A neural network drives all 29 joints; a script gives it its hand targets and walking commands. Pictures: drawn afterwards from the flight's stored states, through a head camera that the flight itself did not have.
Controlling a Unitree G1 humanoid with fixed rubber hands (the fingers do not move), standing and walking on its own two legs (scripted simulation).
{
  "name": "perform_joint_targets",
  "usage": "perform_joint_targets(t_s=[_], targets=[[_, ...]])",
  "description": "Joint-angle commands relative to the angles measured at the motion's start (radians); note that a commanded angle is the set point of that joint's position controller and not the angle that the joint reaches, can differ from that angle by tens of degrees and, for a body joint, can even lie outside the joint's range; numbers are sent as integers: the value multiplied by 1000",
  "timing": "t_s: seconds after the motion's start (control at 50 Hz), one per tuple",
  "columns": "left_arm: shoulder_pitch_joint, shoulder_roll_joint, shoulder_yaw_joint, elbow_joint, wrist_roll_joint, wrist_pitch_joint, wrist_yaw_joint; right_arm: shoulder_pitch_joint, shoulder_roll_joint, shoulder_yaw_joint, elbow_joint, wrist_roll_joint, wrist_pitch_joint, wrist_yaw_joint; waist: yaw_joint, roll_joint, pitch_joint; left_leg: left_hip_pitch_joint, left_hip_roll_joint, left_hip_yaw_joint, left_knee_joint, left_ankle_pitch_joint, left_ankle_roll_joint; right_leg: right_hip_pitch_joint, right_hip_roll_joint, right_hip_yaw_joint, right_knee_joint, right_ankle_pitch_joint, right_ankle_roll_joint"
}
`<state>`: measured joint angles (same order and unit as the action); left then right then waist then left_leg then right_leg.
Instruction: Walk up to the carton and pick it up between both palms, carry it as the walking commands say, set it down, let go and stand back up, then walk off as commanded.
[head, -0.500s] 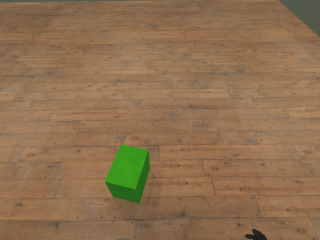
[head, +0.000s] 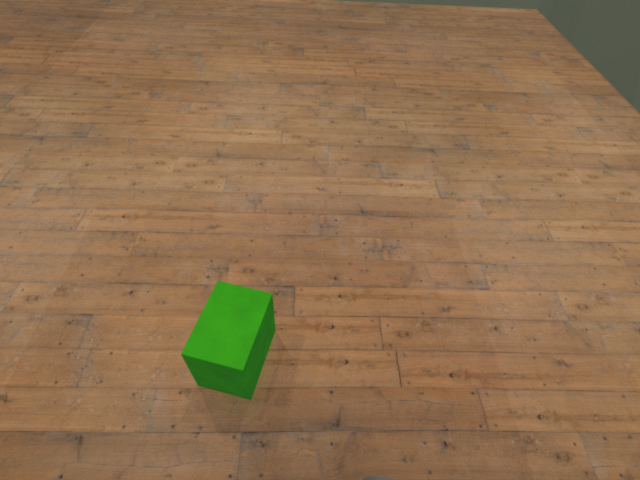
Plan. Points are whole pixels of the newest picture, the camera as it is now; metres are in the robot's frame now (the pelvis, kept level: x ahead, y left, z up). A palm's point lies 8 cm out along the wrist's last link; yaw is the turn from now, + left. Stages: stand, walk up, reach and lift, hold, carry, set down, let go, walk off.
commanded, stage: walk off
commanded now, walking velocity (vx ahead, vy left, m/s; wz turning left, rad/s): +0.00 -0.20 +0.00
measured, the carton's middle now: (234, 340) +0.59 +0.23 -0.64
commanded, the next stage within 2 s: stand in 0.52 s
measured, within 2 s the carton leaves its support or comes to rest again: neither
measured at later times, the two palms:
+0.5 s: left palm out of the picture +0.03 +0.17 -0.11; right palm out of the picture +0.08 -0.33 -0.11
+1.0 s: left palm out of the picture +0.04 +0.15 -0.10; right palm out of the picture +0.03 -0.35 -0.09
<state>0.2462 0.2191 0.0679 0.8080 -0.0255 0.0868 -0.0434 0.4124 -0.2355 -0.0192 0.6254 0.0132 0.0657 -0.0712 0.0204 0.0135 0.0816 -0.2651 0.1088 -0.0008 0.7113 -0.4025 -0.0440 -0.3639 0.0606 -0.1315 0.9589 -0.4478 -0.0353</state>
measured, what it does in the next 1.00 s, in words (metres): steps to the right: right foot, then left foot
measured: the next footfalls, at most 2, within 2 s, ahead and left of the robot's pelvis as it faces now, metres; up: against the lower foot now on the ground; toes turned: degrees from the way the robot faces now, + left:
right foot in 0.08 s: +0.05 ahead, -0.10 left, +0.00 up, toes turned -7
left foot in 0.68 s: -0.02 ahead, +0.04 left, +0.00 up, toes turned +3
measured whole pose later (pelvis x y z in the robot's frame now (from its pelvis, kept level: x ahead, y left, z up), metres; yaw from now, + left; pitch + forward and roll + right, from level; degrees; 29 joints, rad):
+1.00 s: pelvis -0.03 -0.10 +0.01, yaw +2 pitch -3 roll -1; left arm 0.25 0.22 0.07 0.81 -0.03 0.06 -0.04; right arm 0.43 -0.23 -0.03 0.63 0.01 0.04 -0.03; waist 0.02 0.03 0.05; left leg -0.17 0.07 0.00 0.54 -0.33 -0.02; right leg -0.29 0.08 -0.16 0.70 -0.30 0.09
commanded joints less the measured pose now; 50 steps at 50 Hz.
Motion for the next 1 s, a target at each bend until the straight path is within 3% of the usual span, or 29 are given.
perform_joint_targets(t_s=[0.0, 0.06, 0.08, 0.1, 0.12, 0.22, 0.32, 0.38, 0.4, 0.42, 0.44, 0.5, 0.54, 0.56, 0.6, 0.62, 0.66, 0.68, 0.7, 0.72, 0.76, 0.8, 0.82, 0.86, 0.9, 0.92, 0.94, 0.96, 0.98], targets=[[-61, 87, 5, -158, 51, -20, -26, -15, -271, -91, -12, -67, -38, -11, -45, 308, -23, 25, 186, -186, -293, 621, 151, -10, -71, 121, -249, -136, 50], [88, 105, 10, -93, 70, -36, -12, -44, -232, -89, -24, -41, -26, 3, 28, 160, -58, -136, 133, -121, -153, 347, 78, 339, -97, 78, -616, 237, 22], [148, 211, 33, -90, 85, -49, -14, -25, -126, -73, -48, -37, -24, 6, 63, -218, -87, -340, -31, 41, 145, -98, 14, 454, -375, 384, -670, 456, -10], [226, 224, 21, -65, 60, -51, -13, -136, -73, -59, -61, -37, 3, -9, 119, -233, -90, -296, -110, -38, 323, -305, 25, 295, -449, 418, -699, 619, -43], [165, 174, 12, -76, 60, -47, -5, -76, -69, -59, -50, -30, 14, -12, 59, -190, -53, -283, -97, -70, 415, -274, 36, 217, -403, 358, -718, 472, -52], [24, 132, 9, -110, 63, -43, 28, -22, -110, -79, 29, -31, 6, 4, 0, -107, -79, -237, -101, -30, 522, -53, 24, 196, -267, 241, -722, 402, -18], [41, 87, -4, -125, 60, -40, 27, -98, -71, -71, 8, -15, 20, 13, 43, -129, -68, -286, -73, 41, 358, -109, 1, 302, -279, 269, -692, 599, -65], [75, 123, 4, -112, 59, -39, 37, -83, -101, -71, 8, -17, 24, 7, 35, -113, -105, -189, -65, 25, 344, -114, 23, 254, -307, 275, -730, 476, -35], [23, 147, 6, -130, 77, -31, 40, -92, -85, -68, 0, -12, 21, 5, 28, -120, -98, -149, -58, 55, 284, -147, 10, 195, -282, 234, -738, 335, -88], [24, 145, 12, -127, 77, -21, 40, -108, -75, -53, 1, -18, 25, 9, 41, -156, -76, -130, -59, 87, 260, -124, 13, 169, -256, 205, -763, 199, -68], [-7, 105, -1, -125, 76, -19, 33, -80, -101, -65, 11, -14, 20, 6, 8, -160, -18, -151, -57, 101, 196, -135, 12, 145, -247, 233, -748, 228, -112], [44, 148, 15, -112, 86, -26, 23, -82, -47, -30, -3, -16, 8, 0, 19, -107, -89, -49, -44, 93, 113, -144, 28, 133, -276, 244, -693, 414, -158], [37, 135, 10, -101, 79, -24, 27, -46, -59, -32, 10, -24, 2, -3, 1, -73, -104, 4, -47, 110, 33, -96, 30, 132, -286, 247, -694, 335, -158], [39, 146, 13, -113, 75, -27, 35, -10, -85, -35, 19, -16, 5, 3, -3, 0, -97, 30, -62, 110, 17, -76, 43, 99, -309, 264, -714, 293, -120], [17, 143, 5, -113, 61, -33, 43, 19, -58, -23, 22, -23, 3, 22, -35, -31, -63, 70, -61, 91, -106, 6, 54, 65, -289, 265, -722, 183, -51], [14, 179, 15, -103, 56, -33, 37, 22, -90, -34, 24, -28, -6, 27, -39, -94, -94, 177, -45, 101, -220, 128, 59, 42, -273, 224, -740, 196, 6], [-39, 146, 14, -117, 57, -39, 41, 131, -112, -35, 46, -41, -19, 34, -74, -20, -74, 250, 7, 33, -327, 101, 113, -33, -174, 145, -721, 77, 150], [-87, 119, 14, -139, 52, -39, 30, 68, -116, -35, 24, -44, -29, 31, -67, 97, 9, 120, 168, -192, -428, 2, 165, -66, -78, 69, -593, 145, 161], [-54, 130, 21, -115, 53, -45, 19, -25, -175, -40, -22, -50, -36, 28, -43, 228, 15, -68, 287, -351, -456, 40, 237, 89, -73, 134, -353, 168, 119], [-20, 112, 15, -101, 52, -50, 9, -144, -152, -34, -52, -54, -48, 23, 1, 272, -20, -133, 291, -339, -446, 156, 235, 183, -90, 158, -313, 177, 79], [61, 86, 5, -77, 42, -57, -1, -139, -135, -20, -54, -40, -72, 22, 46, 164, -70, -144, 179, -234, -364, 217, 131, 333, -126, 182, -467, 276, 50], [76, 192, 31, -72, 43, -72, 5, -70, -127, -37, -49, -26, -64, 36, 24, -38, -125, -135, -30, -3, -239, -51, 25, 429, -275, 265, -679, 721, 124], [78, 187, 20, -64, 48, -75, 17, 11, -117, -38, -31, -24, -47, 33, -1, -106, -174, -52, -80, 50, -139, -97, 18, 388, -347, 324, -722, 691, 120], [-91, 194, 37, -118, 29, -55, 29, 240, -146, -60, 30, -15, -34, 38, -115, -221, -135, 171, -91, 121, -249, -100, 49, 236, -296, 226, -854, 932, 351], [-164, 191, 44, -153, 17, -52, 27, 298, -194, -72, 52, -33, -47, 32, -171, 52, -97, 234, 60, -6, -542, 87, 141, 166, -105, 60, -505, 1062, 433], [-140, 128, 32, -129, 14, -48, 23, 185, -162, -63, 14, -32, -58, 26, -133, 243, -95, 90, 257, -296, -574, 110, 230, 165, -50, 79, -241, 572, 335], [-76, 156, 41, -123, 19, -30, -5, -54, -159, -56, -50, -24, -64, 27, -37, 350, -48, -162, 350, -402, -548, 174, 290, 208, -104, 231, 40, 113, 196], [25, 107, 23, -100, 20, -31, -17, -202, -118, -49, -106, -41, -82, 29, 43, 284, -57, -248, 327, -325, -489, 247, 272, 258, -121, 317, 52, 16, 107], [38, 98, 11, -100, 28, -39, -17, -301, -141, -48, -125, -44, -83, 34, 84, 225, -32, -259, 207, -181, -446, 202, 170, 265, -148, 295, -184, -38, 47]])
